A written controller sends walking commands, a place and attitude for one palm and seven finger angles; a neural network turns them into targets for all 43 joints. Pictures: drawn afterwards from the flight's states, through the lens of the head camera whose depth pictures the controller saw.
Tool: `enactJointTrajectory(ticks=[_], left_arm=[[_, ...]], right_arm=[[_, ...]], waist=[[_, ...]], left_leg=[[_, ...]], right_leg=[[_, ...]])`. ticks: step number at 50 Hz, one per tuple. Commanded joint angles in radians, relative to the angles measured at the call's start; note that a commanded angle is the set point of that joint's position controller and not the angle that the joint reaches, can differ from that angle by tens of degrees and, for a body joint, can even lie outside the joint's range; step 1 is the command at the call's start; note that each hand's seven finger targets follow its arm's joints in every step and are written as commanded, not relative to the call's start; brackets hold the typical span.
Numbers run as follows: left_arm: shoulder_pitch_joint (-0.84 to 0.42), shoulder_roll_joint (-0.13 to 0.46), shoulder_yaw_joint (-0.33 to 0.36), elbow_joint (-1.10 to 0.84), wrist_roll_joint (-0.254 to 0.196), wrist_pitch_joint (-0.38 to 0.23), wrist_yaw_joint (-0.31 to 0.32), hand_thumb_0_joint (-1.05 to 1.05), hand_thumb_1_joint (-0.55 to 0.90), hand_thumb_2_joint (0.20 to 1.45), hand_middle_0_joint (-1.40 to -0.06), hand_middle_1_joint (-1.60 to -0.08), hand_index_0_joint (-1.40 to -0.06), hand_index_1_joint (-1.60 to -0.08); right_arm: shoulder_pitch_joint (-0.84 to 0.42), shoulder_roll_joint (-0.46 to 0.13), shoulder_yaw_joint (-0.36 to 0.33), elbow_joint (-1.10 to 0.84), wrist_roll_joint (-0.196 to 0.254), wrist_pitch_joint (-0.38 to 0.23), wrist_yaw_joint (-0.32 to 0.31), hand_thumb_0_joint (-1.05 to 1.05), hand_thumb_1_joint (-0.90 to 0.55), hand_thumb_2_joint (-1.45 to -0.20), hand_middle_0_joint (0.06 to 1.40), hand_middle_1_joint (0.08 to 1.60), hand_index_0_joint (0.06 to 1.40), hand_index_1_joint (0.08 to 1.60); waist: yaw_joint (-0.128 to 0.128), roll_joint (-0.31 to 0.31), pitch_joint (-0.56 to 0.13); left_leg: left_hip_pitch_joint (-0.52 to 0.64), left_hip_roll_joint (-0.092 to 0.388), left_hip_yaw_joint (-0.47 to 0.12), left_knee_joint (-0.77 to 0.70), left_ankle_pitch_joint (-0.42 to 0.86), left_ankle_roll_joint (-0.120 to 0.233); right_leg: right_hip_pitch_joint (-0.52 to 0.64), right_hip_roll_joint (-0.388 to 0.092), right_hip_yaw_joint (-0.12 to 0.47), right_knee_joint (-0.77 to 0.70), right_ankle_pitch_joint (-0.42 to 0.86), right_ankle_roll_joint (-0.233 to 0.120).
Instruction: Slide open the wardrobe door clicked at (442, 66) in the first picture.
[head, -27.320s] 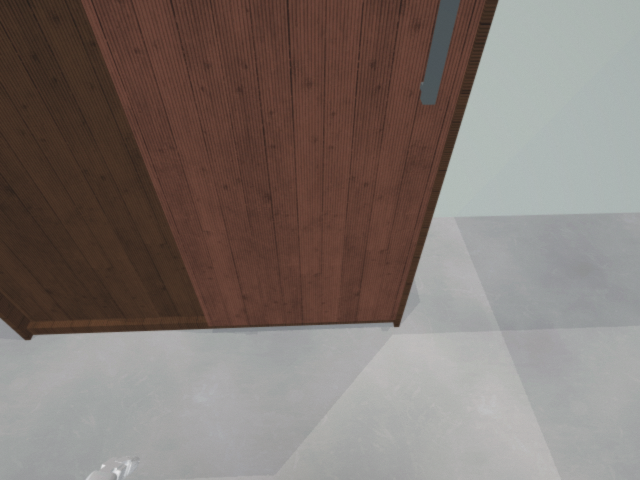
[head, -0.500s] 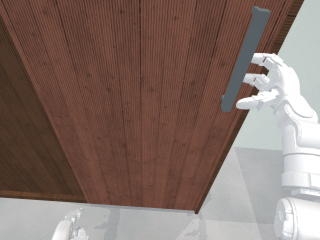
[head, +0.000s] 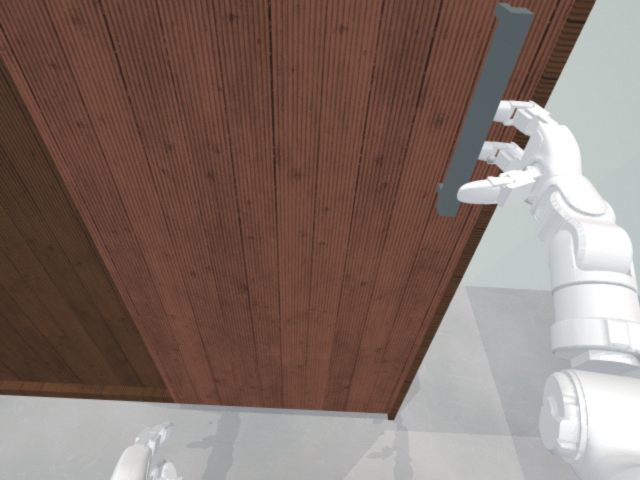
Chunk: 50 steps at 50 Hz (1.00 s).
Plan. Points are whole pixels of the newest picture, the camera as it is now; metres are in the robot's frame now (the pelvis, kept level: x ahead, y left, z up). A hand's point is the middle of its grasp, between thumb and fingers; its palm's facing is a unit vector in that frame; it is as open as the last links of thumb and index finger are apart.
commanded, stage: move the hooked fingers beside the handle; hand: right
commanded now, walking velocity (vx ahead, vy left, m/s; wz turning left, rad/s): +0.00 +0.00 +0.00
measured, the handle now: (471, 122) +0.48 -0.14 +0.26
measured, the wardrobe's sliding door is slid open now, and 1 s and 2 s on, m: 0.00 0.00 0.00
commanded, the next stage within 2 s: none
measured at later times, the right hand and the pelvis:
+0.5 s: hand (504, 165) +0.42 -0.17 +0.24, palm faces +0.02 +1.00 +0.00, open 14.0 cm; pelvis +0.02 +0.00 +0.00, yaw +1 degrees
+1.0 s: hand (521, 166) +0.41 -0.19 +0.24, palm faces +0.02 +1.00 -0.01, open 14.0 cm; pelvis +0.01 +0.01 +0.00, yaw +1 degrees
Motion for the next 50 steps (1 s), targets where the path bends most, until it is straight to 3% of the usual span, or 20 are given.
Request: enactJointTrajectory(ticks=[1,3,4,7,10,13,14,15,18,23,25,26,28,30,39,41,44,45,47,50], left_arm=[[-0.095,0.130,0.055,-0.153,-0.002,-0.047,0.014,0.000,0.900,0.900,-0.200,-0.300,-0.200,-0.300],[-0.094,0.128,0.054,-0.159,-0.002,-0.046,0.012,0.000,0.900,0.900,-0.200,-0.300,-0.200,-0.300],[-0.088,0.133,0.058,-0.162,-0.002,-0.047,0.012,0.000,0.900,0.900,-0.200,-0.300,-0.200,-0.300],[-0.098,0.129,0.058,-0.175,-0.002,-0.045,0.008,0.000,0.900,0.900,-0.200,-0.300,-0.200,-0.300],[-0.103,0.133,0.059,-0.187,-0.002,-0.040,0.006,0.000,0.900,0.900,-0.200,-0.300,-0.200,-0.300],[-0.110,0.133,0.059,-0.193,-0.006,-0.032,0.005,0.000,0.900,0.900,-0.200,-0.300,-0.200,-0.300],[-0.109,0.137,0.062,-0.195,-0.007,-0.032,0.005,0.000,0.900,0.900,-0.200,-0.300,-0.200,-0.300],[-0.117,0.137,0.062,-0.193,-0.009,-0.031,0.006,0.000,0.900,0.900,-0.200,-0.300,-0.200,-0.300],[-0.120,0.137,0.058,-0.193,-0.009,-0.026,0.009,0.000,0.900,0.900,-0.200,-0.300,-0.200,-0.300],[-0.128,0.135,0.055,-0.190,-0.010,-0.027,0.014,0.000,0.900,0.900,-0.200,-0.300,-0.200,-0.300],[-0.131,0.136,0.056,-0.190,-0.010,-0.028,0.013,0.000,0.900,0.900,-0.200,-0.300,-0.200,-0.300],[-0.136,0.133,0.053,-0.189,-0.011,-0.028,0.015,0.000,0.900,0.900,-0.200,-0.300,-0.200,-0.300],[-0.128,0.134,0.052,-0.176,-0.011,-0.029,0.018,0.000,0.900,0.900,-0.200,-0.300,-0.200,-0.300],[-0.129,0.136,0.054,-0.179,-0.010,-0.031,0.016,0.000,0.900,0.900,-0.200,-0.300,-0.200,-0.300],[-0.128,0.142,0.051,-0.196,-0.010,-0.016,0.015,0.000,0.900,0.900,-0.200,-0.300,-0.200,-0.300],[-0.139,0.137,0.050,-0.203,-0.012,-0.017,0.014,0.000,0.900,0.900,-0.200,-0.300,-0.200,-0.300],[-0.131,0.142,0.052,-0.207,-0.014,-0.019,0.014,0.000,0.900,0.900,-0.200,-0.300,-0.200,-0.300],[-0.140,0.139,0.052,-0.208,-0.016,-0.021,0.014,0.000,0.900,0.900,-0.200,-0.300,-0.200,-0.300],[-0.131,0.141,0.051,-0.196,-0.017,-0.021,0.018,0.000,0.900,0.900,-0.200,-0.300,-0.200,-0.300],[-0.129,0.144,0.053,-0.193,-0.019,-0.029,0.020,0.000,0.900,0.900,-0.200,-0.300,-0.200,-0.300]], right_arm=[[-0.486,-0.216,-0.074,-0.214,0.014,-0.095,0.015,0.000,0.500,-0.300,0.300,1.200,0.300,1.200],[-0.491,-0.217,-0.075,-0.227,0.014,-0.104,0.014,0.000,0.500,-0.300,0.300,1.200,0.300,1.200],[-0.471,-0.250,-0.103,-0.231,0.014,-0.114,0.008,0.000,0.500,-0.300,0.300,1.200,0.300,1.200],[-0.457,-0.254,-0.114,-0.285,0.001,-0.120,-0.002,0.000,0.500,-0.300,0.300,1.200,0.300,1.200],[-0.396,-0.259,-0.125,-0.323,0.004,-0.111,-0.002,0.000,0.500,-0.300,0.300,1.200,0.300,1.200],[-0.367,-0.241,-0.112,-0.343,0.002,-0.081,0.007,0.000,0.500,-0.300,0.300,1.200,0.300,1.200],[-0.347,-0.232,-0.104,-0.348,0.009,-0.076,0.010,0.000,0.500,-0.300,0.300,1.200,0.300,1.200],[-0.337,-0.257,-0.126,-0.355,0.009,-0.065,0.013,0.000,0.500,-0.300,0.300,1.200,0.300,1.200],[-0.324,-0.251,-0.122,-0.367,0.015,-0.041,0.025,0.000,0.500,-0.300,0.300,1.200,0.300,1.200],[-0.359,-0.247,-0.106,-0.408,0.021,-0.038,0.038,0.000,0.500,-0.300,0.300,1.200,0.300,1.200],[-0.361,-0.273,-0.121,-0.424,0.023,-0.045,0.041,0.000,0.500,-0.300,0.300,1.200,0.300,1.200],[-0.380,-0.245,-0.092,-0.422,0.022,-0.043,0.045,0.000,0.500,-0.300,0.300,1.200,0.300,1.200],[-0.406,-0.235,-0.079,-0.381,0.023,-0.040,0.051,0.000,0.500,-0.300,0.300,1.200,0.300,1.200],[-0.402,-0.263,-0.100,-0.390,0.027,-0.047,0.054,0.000,0.500,-0.300,0.300,1.200,0.300,1.200],[-0.321,-0.321,-0.154,-0.320,0.033,-0.052,0.073,0.000,0.500,-0.300,0.300,1.200,0.300,1.200],[-0.323,-0.324,-0.158,-0.343,0.027,-0.059,0.075,0.000,0.500,-0.300,0.300,1.200,0.300,1.200],[-0.309,-0.324,-0.154,-0.356,0.036,-0.071,0.083,0.000,0.500,-0.300,0.300,1.200,0.300,1.200],[-0.326,-0.330,-0.155,-0.372,0.034,-0.070,0.086,0.000,0.500,-0.300,0.300,1.200,0.300,1.200],[-0.354,-0.312,-0.131,-0.337,0.033,-0.065,0.093,0.000,0.500,-0.300,0.300,1.200,0.300,1.200],[-0.370,-0.314,-0.124,-0.353,0.035,-0.071,0.097,0.000,0.500,-0.300,0.300,1.200,0.300,1.200]], waist=[[0.015,0.046,-0.259],[0.015,0.041,-0.255],[0.010,0.051,-0.266],[0.001,0.014,-0.281],[-0.010,0.033,-0.292],[-0.006,0.012,-0.263],[-0.002,0.042,-0.265],[-0.007,0.032,-0.258],[-0.002,0.050,-0.240],[0.012,0.034,-0.248],[0.007,0.020,-0.266],[0.016,-0.006,-0.258],[0.030,0.005,-0.237],[0.019,-0.004,-0.267],[-0.002,0.071,-0.260],[-0.005,0.039,-0.272],[-0.001,0.057,-0.262],[-0.002,0.028,-0.260],[0.015,0.023,-0.223],[0.018,-0.006,-0.231]], left_leg=[[-0.111,0.001,-0.044,-0.072,0.336,-0.010],[-0.111,0.000,-0.042,-0.070,0.339,-0.011],[-0.096,0.000,-0.041,-0.074,0.348,-0.011],[-0.088,-0.002,-0.042,-0.064,0.371,-0.008],[-0.058,-0.003,-0.039,-0.057,0.421,-0.008],[-0.077,-0.006,-0.037,-0.057,0.423,-0.008],[-0.067,-0.005,-0.036,-0.061,0.443,-0.012],[-0.072,-0.003,-0.040,-0.062,0.454,-0.014],[-0.086,-0.006,-0.034,-0.059,0.444,-0.014],[-0.102,-0.004,-0.039,-0.058,0.458,-0.016],[-0.086,-0.001,-0.043,-0.055,0.474,-0.015],[-0.104,-0.001,-0.043,-0.056,0.460,-0.014],[-0.133,-0.001,-0.043,-0.065,0.430,-0.016],[-0.109,0.002,-0.045,-0.061,0.447,-0.014],[-0.066,0.010,-0.044,-0.053,0.493,-0.022],[-0.068,0.010,-0.048,-0.046,0.502,-0.019],[-0.063,0.008,-0.043,-0.049,0.510,-0.023],[-0.075,0.009,-0.050,-0.051,0.502,-0.022],[-0.115,0.006,-0.047,-0.059,0.444,-0.022],[-0.122,0.005,-0.048,-0.063,0.414,-0.017]], right_leg=[[0.277,0.012,0.024,-0.006,0.180,-0.056],[0.275,0.012,0.022,-0.009,0.182,-0.055],[0.281,0.008,0.020,-0.009,0.195,-0.056],[0.294,0.006,0.014,-0.008,0.222,-0.054],[0.295,0.004,0.013,-0.008,0.263,-0.057],[0.293,0.005,0.007,-0.005,0.263,-0.054],[0.298,0.004,0.003,0.000,0.277,-0.059],[0.291,0.006,0.002,0.000,0.274,-0.059],[0.282,0.008,0.005,-0.002,0.262,-0.057],[0.300,0.012,0.006,0.008,0.272,-0.058],[0.306,0.014,0.005,0.013,0.282,-0.060],[0.312,0.015,0.005,0.013,0.274,-0.058],[0.310,0.014,0.010,0.014,0.247,-0.056],[0.313,0.016,0.012,0.016,0.259,-0.057],[0.265,0.020,0.005,0.011,0.259,-0.058],[0.275,0.019,0.005,0.013,0.271,-0.058],[0.274,0.018,0.003,0.016,0.276,-0.059],[0.276,0.019,0.004,0.015,0.268,-0.061],[0.268,0.018,0.006,0.011,0.227,-0.059],[0.279,0.016,0.012,0.013,0.218,-0.058]])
